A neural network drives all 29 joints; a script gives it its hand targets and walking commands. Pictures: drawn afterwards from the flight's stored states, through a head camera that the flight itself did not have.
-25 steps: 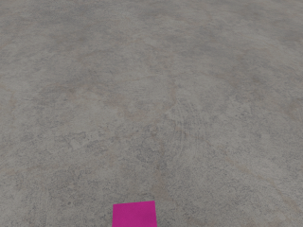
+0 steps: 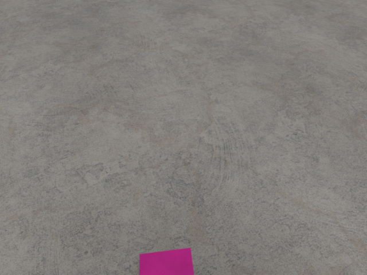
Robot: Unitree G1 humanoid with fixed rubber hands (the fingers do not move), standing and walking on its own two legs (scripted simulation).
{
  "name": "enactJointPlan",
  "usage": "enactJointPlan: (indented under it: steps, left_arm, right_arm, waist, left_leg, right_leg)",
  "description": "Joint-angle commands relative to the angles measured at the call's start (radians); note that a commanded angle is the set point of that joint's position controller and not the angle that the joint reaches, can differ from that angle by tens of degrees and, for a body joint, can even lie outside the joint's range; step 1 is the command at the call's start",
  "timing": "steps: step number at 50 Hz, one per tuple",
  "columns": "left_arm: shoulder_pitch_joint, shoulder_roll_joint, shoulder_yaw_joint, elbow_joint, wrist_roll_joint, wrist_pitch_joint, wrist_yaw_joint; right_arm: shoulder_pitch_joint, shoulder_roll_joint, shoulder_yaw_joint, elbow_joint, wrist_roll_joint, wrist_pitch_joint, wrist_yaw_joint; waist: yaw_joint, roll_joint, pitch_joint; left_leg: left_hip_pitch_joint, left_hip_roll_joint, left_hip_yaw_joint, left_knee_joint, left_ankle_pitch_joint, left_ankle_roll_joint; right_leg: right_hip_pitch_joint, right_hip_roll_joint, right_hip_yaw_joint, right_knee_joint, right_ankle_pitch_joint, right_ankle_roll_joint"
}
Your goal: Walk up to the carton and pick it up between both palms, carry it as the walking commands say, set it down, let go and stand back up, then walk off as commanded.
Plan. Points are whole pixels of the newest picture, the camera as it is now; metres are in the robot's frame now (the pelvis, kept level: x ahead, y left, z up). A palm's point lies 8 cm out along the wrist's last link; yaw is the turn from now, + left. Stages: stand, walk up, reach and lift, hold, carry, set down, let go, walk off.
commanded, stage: stand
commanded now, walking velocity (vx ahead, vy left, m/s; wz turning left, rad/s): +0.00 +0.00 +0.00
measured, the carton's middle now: out of the picture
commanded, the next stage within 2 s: none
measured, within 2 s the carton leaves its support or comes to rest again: neither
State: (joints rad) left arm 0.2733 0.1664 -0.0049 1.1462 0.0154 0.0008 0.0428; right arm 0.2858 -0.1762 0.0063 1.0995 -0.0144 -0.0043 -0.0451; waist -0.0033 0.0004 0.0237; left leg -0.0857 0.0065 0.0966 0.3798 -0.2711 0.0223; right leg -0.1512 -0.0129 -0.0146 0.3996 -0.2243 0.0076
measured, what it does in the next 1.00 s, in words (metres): stands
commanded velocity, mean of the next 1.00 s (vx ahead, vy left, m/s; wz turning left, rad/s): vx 0.00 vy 0.00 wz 0.00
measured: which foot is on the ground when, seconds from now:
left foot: down 0.00-1.00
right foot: down 0.00-1.00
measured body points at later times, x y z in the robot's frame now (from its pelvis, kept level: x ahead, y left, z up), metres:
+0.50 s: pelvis -0.01 +0.00 +0.00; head +0.00 +0.00 +0.45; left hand +0.00 +0.25 -0.15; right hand +0.00 -0.25 -0.15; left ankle -0.04 +0.10 -0.74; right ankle -0.01 -0.12 -0.74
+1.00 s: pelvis -0.02 +0.00 +0.00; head -0.01 +0.00 +0.45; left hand +0.06 +0.30 -0.12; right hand +0.07 -0.30 -0.12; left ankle -0.04 +0.10 -0.74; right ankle -0.01 -0.12 -0.74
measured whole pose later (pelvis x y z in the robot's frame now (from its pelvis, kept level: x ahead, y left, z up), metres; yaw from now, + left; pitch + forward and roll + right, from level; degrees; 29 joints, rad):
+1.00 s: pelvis -0.02 +0.00 +0.00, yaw +1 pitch -2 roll +0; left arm 0.15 0.35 0.01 1.04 0.02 -0.02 0.01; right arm 0.16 -0.35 -0.01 1.02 -0.01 -0.03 -0.01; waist 0.00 0.00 0.04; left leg -0.08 0.00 0.07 0.35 -0.23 0.02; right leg -0.14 -0.02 -0.03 0.36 -0.18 0.01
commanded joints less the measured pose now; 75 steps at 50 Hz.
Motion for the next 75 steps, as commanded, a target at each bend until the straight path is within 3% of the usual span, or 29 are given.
enactJointPlan:
  steps: [1, 11, 33, 54, 75]
  left_arm:
    - [0.071, 0.081, 0.013, 0.002, 0.000, -0.001, 0.003]
    - [0.066, 0.079, 0.018, 0.007, 0.002, -0.003, 0.004]
    - [-0.013, 0.209, 0.043, -0.096, 0.006, -0.018, -0.011]
    - [-0.159, 0.360, 0.031, -0.141, -0.003, -0.035, -0.032]
    - [-0.208, 0.395, 0.024, -0.116, -0.006, -0.040, -0.035]
  right_arm:
    - [0.067, -0.083, -0.013, -0.006, 0.000, -0.005, -0.003]
    - [0.085, -0.083, -0.021, 0.005, -0.002, -0.011, -0.004]
    - [0.001, -0.211, -0.049, -0.089, -0.004, -0.027, 0.010]
    - [-0.163, -0.349, -0.040, -0.101, 0.003, -0.036, 0.035]
    - [-0.209, -0.379, -0.037, -0.070, 0.003, -0.036, 0.042]
  waist:
    - [0.003, 0.003, 0.034]
    - [0.001, 0.004, 0.051]
    - [0.002, 0.003, 0.047]
    - [0.001, -0.001, -0.009]
    - [0.003, 0.000, -0.040]
  left_leg:
    - [-0.025, 0.106, -0.105, -0.064, 0.250, 0.016]
    - [-0.035, 0.109, -0.114, -0.077, 0.214, 0.015]
    - [-0.051, 0.121, -0.139, -0.089, 0.149, 0.012]
    - [-0.024, 0.135, -0.152, -0.114, 0.173, 0.001]
    - [-0.004, 0.142, -0.151, -0.128, 0.213, -0.002]
  right_leg:
    - [-0.012, -0.083, 0.076, -0.045, 0.240, -0.029]
    - [-0.017, -0.085, 0.074, -0.057, 0.195, -0.029]
    - [-0.005, -0.105, 0.083, -0.065, 0.142, -0.034]
    - [0.030, -0.129, 0.091, -0.102, 0.177, -0.034]
    - [0.059, -0.135, 0.091, -0.121, 0.223, -0.037]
